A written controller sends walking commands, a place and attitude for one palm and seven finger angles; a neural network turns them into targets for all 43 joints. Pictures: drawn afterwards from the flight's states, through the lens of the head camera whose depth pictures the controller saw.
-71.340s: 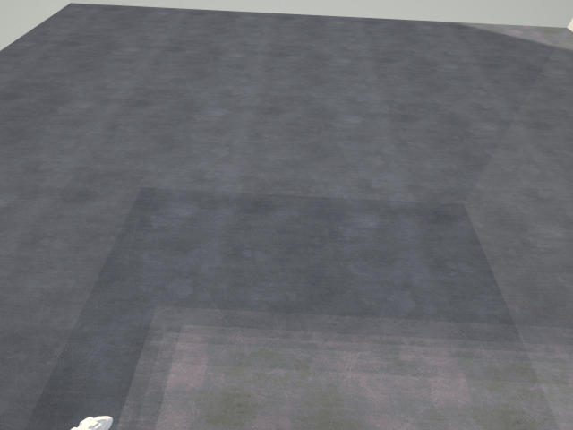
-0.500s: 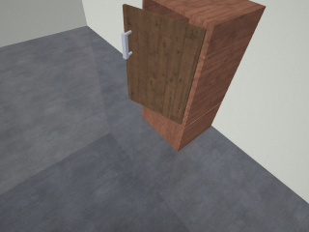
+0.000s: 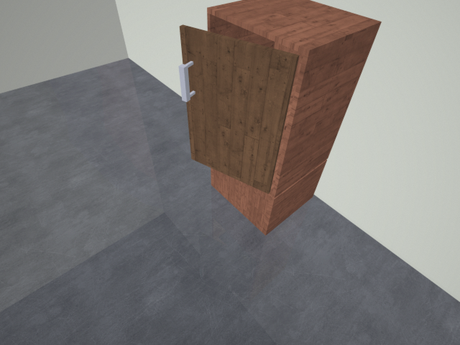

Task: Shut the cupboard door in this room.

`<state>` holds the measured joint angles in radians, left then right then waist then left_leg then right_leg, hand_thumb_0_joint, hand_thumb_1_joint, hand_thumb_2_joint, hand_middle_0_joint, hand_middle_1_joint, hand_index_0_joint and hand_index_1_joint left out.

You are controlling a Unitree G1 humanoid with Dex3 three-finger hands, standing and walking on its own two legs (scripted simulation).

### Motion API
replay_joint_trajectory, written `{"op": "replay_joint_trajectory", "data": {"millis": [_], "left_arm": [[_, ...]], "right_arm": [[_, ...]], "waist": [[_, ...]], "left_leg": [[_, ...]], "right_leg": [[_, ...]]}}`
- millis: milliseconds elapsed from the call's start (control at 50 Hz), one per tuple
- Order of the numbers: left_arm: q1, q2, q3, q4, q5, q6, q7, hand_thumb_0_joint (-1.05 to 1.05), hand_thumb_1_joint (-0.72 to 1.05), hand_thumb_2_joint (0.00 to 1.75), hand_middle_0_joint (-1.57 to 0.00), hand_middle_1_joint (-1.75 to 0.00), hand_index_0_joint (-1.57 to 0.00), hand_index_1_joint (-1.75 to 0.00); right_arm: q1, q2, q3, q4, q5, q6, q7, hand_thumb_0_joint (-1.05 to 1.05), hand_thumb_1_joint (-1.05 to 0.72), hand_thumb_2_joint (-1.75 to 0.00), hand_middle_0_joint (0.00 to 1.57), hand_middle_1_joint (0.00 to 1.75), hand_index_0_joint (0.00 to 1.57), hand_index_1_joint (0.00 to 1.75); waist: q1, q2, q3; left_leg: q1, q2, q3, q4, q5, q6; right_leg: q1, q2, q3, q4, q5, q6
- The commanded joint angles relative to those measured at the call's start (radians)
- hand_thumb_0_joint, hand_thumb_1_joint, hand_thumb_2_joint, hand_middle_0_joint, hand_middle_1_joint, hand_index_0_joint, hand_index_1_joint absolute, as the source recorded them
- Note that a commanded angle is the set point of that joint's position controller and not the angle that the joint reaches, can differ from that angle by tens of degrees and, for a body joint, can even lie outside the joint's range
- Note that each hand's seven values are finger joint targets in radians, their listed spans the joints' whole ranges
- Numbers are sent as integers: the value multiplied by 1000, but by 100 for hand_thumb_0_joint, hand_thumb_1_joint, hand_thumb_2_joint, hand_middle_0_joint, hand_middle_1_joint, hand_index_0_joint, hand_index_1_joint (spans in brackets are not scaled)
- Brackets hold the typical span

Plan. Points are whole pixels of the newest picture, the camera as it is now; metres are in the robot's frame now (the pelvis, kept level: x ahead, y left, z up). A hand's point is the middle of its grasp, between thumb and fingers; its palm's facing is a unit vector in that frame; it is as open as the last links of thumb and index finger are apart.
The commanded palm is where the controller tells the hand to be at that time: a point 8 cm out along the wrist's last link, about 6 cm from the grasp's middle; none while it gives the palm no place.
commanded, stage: let the arm hang, fingers relaxed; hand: left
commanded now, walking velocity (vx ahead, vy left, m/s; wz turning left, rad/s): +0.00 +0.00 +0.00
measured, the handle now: (188, 81) +0.95 +0.20 -0.01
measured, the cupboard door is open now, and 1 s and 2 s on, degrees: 18 18 18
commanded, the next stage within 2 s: look to check the result in 0.14 s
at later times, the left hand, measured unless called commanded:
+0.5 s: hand out of the picture -0.05 +0.17 -0.18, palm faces +0.03 -0.98 -0.18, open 7.4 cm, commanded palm none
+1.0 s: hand out of the picture -0.01 +0.17 -0.18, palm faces +0.09 -0.98 -0.20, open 7.4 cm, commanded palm none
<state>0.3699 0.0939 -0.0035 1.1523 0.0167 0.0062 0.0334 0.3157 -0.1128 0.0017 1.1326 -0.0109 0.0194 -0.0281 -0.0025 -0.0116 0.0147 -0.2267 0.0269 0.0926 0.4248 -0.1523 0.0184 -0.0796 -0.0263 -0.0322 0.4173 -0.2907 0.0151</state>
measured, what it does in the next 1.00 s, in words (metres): stands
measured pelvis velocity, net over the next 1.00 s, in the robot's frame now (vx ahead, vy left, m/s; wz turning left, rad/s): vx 0.00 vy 0.00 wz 0.06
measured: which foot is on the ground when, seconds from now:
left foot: down 0.00-1.00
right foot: down 0.00-1.00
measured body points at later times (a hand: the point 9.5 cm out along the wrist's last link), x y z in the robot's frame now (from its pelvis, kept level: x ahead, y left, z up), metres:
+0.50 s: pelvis +0.00 +0.00 +0.00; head +0.00 +0.00 +0.45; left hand -0.05 +0.22 -0.16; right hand -0.03 -0.21 -0.16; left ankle +0.05 +0.11 -0.74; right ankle -0.04 -0.13 -0.74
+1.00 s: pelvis +0.00 +0.00 -0.01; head +0.02 +0.00 +0.44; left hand -0.01 +0.22 -0.17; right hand +0.01 -0.23 -0.16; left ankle +0.05 +0.11 -0.74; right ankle -0.04 -0.13 -0.74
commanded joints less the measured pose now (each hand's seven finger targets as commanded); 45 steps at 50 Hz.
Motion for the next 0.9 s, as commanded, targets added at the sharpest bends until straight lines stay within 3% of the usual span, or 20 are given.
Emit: {"op": "replay_joint_trajectory", "data": {"millis": [0,60,360,660,780,820,880], "left_arm": [[101,99,19,-9,-3,-10,10,0,90,90,-20,-30,-20,-30],[100,102,22,-10,-3,-8,10,0,90,90,-20,-30,-20,-30],[82,121,26,-20,-2,-8,8,0,90,90,-20,-30,-20,-30],[51,150,32,-25,0,-10,4,0,90,90,-20,-30,-20,-30],[29,162,33,-30,0,-14,3,0,90,90,-20,-30,-20,-30],[36,143,34,-36,-2,-8,7,0,90,90,-20,-30,-20,-30],[30,170,55,-63,-2,1,9,0,90,90,-20,-30,-20,-30]], "right_arm": [[73,-93,-22,-23,-6,-13,-12,0,-90,-90,20,30,20,30],[76,-94,-23,-25,-5,-16,-13,0,-90,-90,20,30,20,30],[75,-111,-29,-29,-5,-11,-9,0,-90,-90,20,30,20,30],[33,-143,-33,-36,-4,-16,-8,0,-90,-90,20,30,20,30],[10,-158,-35,-41,-4,-20,-8,0,-90,-90,20,30,20,30],[18,-128,-29,-45,-5,-15,-5,0,-90,-90,20,30,20,30],[-4,-144,-38,-71,-6,-2,-1,0,-90,-90,20,30,20,30]], "waist": [[-8,23,122],[-6,42,121],[-10,3,120],[-9,18,106],[-9,16,87],[-7,18,84],[-1,15,84]], "left_leg": [[43,71,-105,-96,-57,11],[39,75,-107,-103,-64,11],[42,77,-109,-105,-91,9],[62,83,-117,-115,-79,11],[80,84,-116,-105,-27,12],[54,77,-115,-75,28,10],[-3,69,-130,-15,50,14]], "right_leg": [[-188,-59,66,-110,29,-47],[-183,-58,65,-106,33,-47],[-197,-56,66,-110,1,-48],[-186,-58,67,-109,19,-49],[-169,-62,74,-114,53,-49],[-154,-73,51,-83,77,-40],[-152,-94,28,-39,58,-45]]}}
